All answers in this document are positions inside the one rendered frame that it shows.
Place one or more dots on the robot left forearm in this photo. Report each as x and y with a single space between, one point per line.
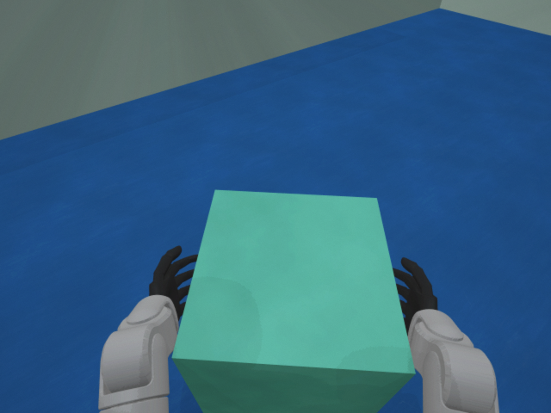
134 373

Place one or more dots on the carton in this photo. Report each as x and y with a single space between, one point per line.
293 308

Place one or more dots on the robot right forearm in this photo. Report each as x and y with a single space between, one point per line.
457 378

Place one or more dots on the robot left hand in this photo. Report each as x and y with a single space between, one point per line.
164 282

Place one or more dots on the robot right hand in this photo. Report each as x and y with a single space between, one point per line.
419 296

